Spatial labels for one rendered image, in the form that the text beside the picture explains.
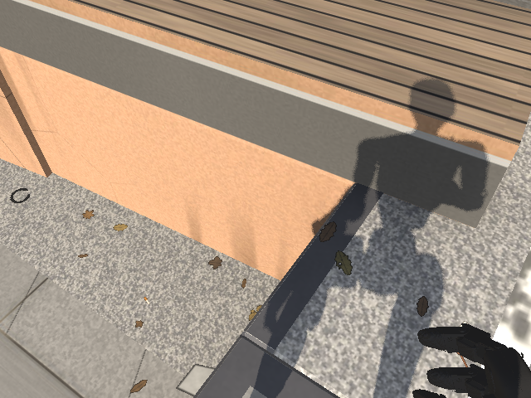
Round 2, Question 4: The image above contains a right robot hand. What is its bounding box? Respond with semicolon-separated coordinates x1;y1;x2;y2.
412;323;531;398

